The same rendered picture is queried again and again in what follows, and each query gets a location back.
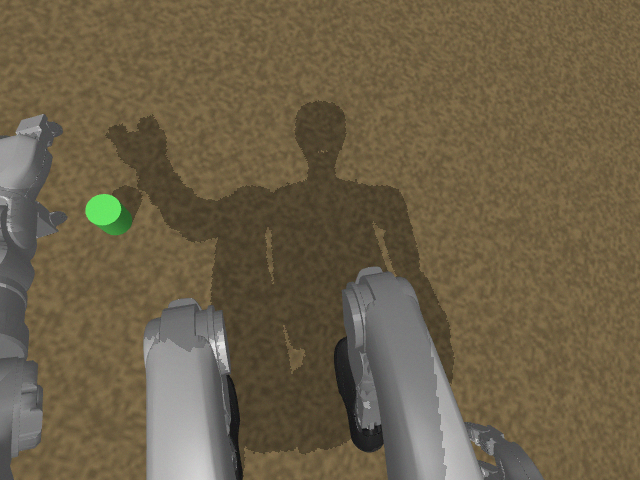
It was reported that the left robot arm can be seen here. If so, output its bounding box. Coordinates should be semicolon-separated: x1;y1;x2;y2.
0;190;43;480

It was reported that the right robot hand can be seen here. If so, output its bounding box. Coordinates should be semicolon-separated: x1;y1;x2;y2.
464;422;544;480

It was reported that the right robot foot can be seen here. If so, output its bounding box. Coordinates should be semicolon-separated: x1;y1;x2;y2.
334;337;384;452

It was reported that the left robot hand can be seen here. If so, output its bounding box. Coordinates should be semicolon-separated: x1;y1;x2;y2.
0;114;68;239

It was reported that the tin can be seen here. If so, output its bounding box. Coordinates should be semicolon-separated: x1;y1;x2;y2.
85;194;132;235

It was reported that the left robot foot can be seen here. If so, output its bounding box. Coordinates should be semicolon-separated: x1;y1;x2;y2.
226;375;243;480

